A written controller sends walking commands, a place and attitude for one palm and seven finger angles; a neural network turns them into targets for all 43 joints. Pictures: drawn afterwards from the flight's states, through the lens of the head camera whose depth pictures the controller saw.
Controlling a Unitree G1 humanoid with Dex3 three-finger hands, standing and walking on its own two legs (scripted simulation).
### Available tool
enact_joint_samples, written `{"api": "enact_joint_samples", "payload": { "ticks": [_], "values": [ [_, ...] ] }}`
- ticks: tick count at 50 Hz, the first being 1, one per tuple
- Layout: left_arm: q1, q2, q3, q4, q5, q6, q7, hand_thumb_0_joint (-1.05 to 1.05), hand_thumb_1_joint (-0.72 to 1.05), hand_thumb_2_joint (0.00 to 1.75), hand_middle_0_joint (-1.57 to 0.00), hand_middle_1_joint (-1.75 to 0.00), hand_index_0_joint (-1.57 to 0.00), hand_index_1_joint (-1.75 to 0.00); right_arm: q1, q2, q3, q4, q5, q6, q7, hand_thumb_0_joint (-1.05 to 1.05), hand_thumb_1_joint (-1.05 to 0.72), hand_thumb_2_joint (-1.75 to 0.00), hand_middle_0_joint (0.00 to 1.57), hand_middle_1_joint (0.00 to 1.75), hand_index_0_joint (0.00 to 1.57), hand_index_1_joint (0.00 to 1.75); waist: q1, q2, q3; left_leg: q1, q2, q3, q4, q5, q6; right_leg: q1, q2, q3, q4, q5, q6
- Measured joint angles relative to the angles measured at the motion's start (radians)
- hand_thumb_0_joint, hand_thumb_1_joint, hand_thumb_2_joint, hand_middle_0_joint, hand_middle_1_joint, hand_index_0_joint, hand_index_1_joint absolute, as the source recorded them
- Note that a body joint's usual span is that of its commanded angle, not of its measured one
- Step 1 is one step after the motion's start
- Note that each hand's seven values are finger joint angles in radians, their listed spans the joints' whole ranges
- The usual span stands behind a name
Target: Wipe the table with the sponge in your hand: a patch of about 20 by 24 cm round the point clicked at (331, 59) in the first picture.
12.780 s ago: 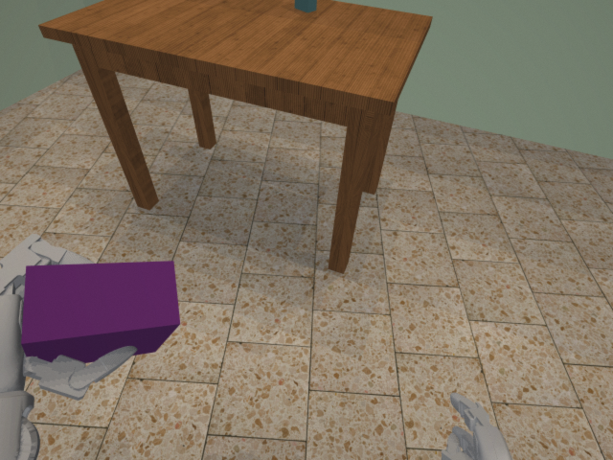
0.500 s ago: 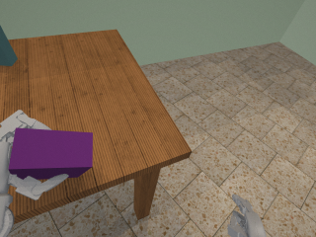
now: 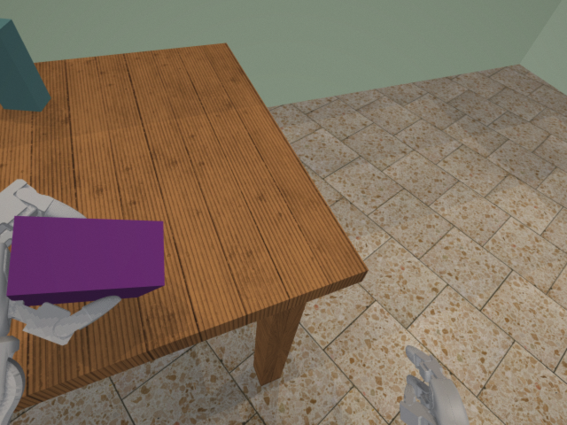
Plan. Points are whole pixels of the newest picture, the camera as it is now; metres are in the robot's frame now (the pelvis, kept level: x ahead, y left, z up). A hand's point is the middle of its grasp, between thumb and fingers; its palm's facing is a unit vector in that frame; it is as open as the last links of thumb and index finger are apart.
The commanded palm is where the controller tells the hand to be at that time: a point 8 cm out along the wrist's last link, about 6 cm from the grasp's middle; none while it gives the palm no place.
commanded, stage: look again from close up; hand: left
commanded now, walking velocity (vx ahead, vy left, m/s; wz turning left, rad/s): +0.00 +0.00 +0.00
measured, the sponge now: (109, 264) +0.24 +0.22 +0.14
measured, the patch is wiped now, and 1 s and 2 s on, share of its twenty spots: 0.00 0.00 0.00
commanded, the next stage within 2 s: shuffle to correct the standing spot in 0.32 s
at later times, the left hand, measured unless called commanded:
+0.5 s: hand (94, 266) +0.23 +0.22 +0.16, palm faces +0.39 -0.85 -0.36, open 10.6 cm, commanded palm +0.17 +0.26 +0.18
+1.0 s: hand (149, 263) +0.24 +0.18 +0.16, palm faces +0.34 -0.86 -0.38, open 10.6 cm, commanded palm +0.18 +0.21 +0.18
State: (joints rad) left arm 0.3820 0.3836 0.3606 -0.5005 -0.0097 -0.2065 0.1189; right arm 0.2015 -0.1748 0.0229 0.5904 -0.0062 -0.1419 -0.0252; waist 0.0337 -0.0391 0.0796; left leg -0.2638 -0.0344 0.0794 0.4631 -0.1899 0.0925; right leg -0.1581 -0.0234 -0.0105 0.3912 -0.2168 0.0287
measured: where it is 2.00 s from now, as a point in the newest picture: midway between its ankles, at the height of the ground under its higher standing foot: outside the picture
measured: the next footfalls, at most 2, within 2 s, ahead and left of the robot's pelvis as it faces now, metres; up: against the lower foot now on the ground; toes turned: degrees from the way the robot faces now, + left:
none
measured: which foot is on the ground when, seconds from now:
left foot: down 0.00-1.00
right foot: down 0.00-1.00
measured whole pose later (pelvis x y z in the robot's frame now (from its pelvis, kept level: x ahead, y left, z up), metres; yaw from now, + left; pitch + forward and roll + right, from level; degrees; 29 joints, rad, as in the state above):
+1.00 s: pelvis +0.02 -0.07 +0.00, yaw -1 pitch +0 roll -2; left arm 0.45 0.39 0.36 -0.50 -0.07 -0.13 0.09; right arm 0.21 -0.20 -0.02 0.56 0.02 -0.06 -0.03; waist 0.01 0.00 0.04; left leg -0.29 0.07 0.04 0.57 -0.27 -0.01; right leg -0.17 0.08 -0.04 0.45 -0.28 -0.05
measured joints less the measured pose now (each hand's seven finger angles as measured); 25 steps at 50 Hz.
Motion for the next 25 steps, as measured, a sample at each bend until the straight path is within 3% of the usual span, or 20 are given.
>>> {"api": "enact_joint_samples", "payload": {
  "ticks": [10, 25],
  "values": [
    [0.04, -0.02, -0.024, 0.069, -0.008, 0.017, -0.007, -0.01, -0.54, 1.02, -0.68, -1.37, -0.68, -1.37, -0.008, -0.017, -0.017, -0.007, 0.014, 0.028, -0.006, 0.02, -0.9, -0.9, 0.2, 0.3, 0.2, 0.3, -0.015, 0.023, -0.041, 0.015, 0.01, -0.001, -0.007, -0.004, -0.011, 0.017, 0.009, 0.001, -0.016, 0.001, 0.01],
    [0.027, -0.025, -0.03, 0.052, -0.016, 0.018, 0.001, -0.01, -0.54, 1.02, -0.68, -1.37, -0.69, -1.36, -0.007, -0.025, -0.022, 0.0, 0.014, 0.026, -0.017, 0.02, -0.9, -0.9, 0.2, 0.3, 0.2, 0.29, -0.006, 0.029, -0.039, 0.02, 0.03, -0.008, -0.009, -0.008, -0.031, 0.027, 0.031, -0.004, -0.029, 0.004, -0.01]
  ]
}}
